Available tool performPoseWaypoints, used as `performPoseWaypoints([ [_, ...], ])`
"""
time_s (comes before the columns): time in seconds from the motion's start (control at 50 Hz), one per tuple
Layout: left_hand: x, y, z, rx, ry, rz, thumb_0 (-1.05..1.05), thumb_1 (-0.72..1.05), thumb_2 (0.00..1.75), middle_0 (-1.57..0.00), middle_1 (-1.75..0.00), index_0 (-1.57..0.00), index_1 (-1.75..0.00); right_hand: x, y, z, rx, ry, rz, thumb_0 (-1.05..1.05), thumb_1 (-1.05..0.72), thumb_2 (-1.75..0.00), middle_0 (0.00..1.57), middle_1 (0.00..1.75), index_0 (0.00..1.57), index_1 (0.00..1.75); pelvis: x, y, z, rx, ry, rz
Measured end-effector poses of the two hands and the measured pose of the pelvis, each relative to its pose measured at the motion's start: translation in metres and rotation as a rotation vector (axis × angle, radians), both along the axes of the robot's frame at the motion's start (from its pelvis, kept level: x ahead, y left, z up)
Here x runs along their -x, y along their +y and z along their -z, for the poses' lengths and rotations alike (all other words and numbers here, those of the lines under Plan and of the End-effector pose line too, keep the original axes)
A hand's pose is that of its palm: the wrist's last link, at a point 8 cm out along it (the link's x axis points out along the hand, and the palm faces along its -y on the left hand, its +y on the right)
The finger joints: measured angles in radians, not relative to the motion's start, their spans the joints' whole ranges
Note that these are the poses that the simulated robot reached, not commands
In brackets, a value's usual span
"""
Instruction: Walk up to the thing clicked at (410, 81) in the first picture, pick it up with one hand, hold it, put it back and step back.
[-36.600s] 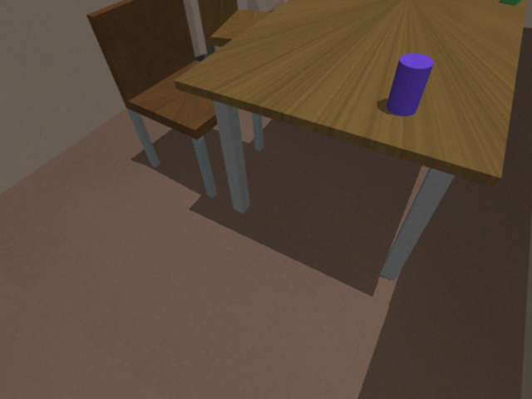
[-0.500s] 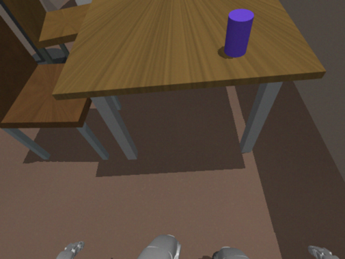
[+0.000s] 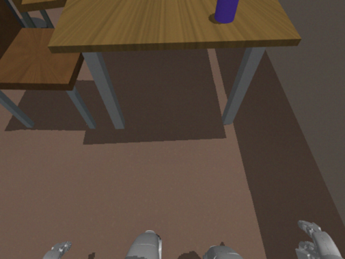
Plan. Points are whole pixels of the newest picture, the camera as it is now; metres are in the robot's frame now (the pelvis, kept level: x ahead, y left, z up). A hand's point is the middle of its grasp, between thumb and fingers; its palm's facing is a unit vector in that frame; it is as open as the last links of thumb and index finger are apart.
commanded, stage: step back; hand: right
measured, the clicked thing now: (227, 0) +0.97 -0.13 +0.04
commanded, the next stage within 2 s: stand in 1.56 s
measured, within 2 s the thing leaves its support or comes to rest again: neither
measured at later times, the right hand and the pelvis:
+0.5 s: hand out of the picture -0.07 -0.27 -0.14, palm faces -0.14 +0.90 -0.42, open 7.4 cm; pelvis -0.16 -0.02 +0.00, yaw +5 degrees
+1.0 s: hand out of the picture -0.13 -0.29 -0.14, palm faces -0.11 +0.92 -0.38, open 7.4 cm; pelvis -0.20 -0.03 +0.00, yaw +4 degrees
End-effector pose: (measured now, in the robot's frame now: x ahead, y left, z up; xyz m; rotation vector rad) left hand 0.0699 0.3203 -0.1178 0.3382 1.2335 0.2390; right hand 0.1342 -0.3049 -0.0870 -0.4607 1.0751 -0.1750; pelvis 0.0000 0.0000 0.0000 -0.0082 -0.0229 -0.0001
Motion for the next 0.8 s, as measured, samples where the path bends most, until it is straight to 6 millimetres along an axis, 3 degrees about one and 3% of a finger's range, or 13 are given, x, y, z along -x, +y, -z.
performPoseWaypoints([
  [0.1, 0.05, -0.023, -0.007, -0.009, 0.025, 0.004, 0.01, 0.91, 0.89, -0.2, -0.3, -0.2, -0.3, 0.027, -0.018, 0.018, -0.038, -0.028, 0.026, 0.0, -0.9, -0.9, 0.2, 0.3, 0.2, 0.3, 0.037, -0.014, 0.005, 0.038, -0.029, -0.009],
  [0.18, 0.079, -0.03, -0.022, -0.018, 0.009, -0.015, 0.01, 0.91, 0.89, -0.2, -0.3, -0.2, -0.3, 0.063, -0.018, 0.016, -0.067, 0.01, 0.044, 0.0, -0.9, -0.9, 0.2, 0.3, 0.2, 0.3, 0.055, -0.019, -0.005, -0.036, -0.015, 0.002],
  [0.28, 0.09, -0.025, -0.028, -0.045, -0.056, -0.011, 0.01, 0.9, 0.89, -0.21, -0.31, -0.2, -0.3, 0.11, -0.019, 0.02, -0.05, 0.064, 0.029, 0.0, -0.9, -0.9, 0.2, 0.3, 0.2, 0.3, 0.086, -0.019, -0.005, -0.034, 0.007, -0.038],
  [0.36, 0.095, -0.015, -0.016, -0.043, -0.143, -0.016, 0.01, 0.9, 0.89, -0.2, -0.31, -0.2, -0.3, 0.147, -0.014, 0.027, -0.015, 0.107, -0.007, 0.0, -0.9, -0.9, 0.2, 0.3, 0.2, 0.3, 0.116, -0.016, 0.007, -0.016, -0.003, -0.097],
  [0.46, 0.124, -0.022, -0.008, 0.007, -0.142, -0.033, 0.01, 0.91, 0.89, -0.2, -0.3, -0.2, -0.3, 0.19, -0.006, 0.016, -0.02, 0.13, -0.014, 0.0, -0.9, -0.9, 0.2, 0.3, 0.2, 0.3, 0.149, -0.018, 0.001, -0.021, -0.033, -0.09],
  [0.6, 0.187, -0.039, -0.005, 0.052, -0.067, -0.029, 0.01, 0.91, 0.89, -0.2, -0.3, -0.2, -0.3, 0.211, -0.024, -0.003, -0.009, 0.039, -0.005, 0.0, -0.9, -0.9, 0.21, 0.3, 0.21, 0.3, 0.182, -0.031, -0.006, 0.0, -0.009, -0.049],
  [0.7, 0.231, -0.056, -0.003, 0.027, -0.012, -0.023, 0.01, 0.91, 0.89, -0.2, -0.3, -0.2, -0.3, 0.223, -0.048, 0.004, -0.027, -0.012, 0.018, 0.0, -0.9, -0.9, 0.21, 0.3, 0.21, 0.3, 0.203, -0.045, 0.0, 0.029, -0.035, -0.024],
  [0.8, 0.265, -0.063, -0.014, 0.013, 0.006, -0.056, 0.01, 0.91, 0.89, -0.2, -0.3, -0.2, -0.3, 0.244, -0.055, 0.007, -0.058, 0.023, 0.043, 0.0, -0.9, -0.9, 0.2, 0.3, 0.2, 0.3, 0.207, -0.049, -0.008, -0.005, -0.031, -0.01],
])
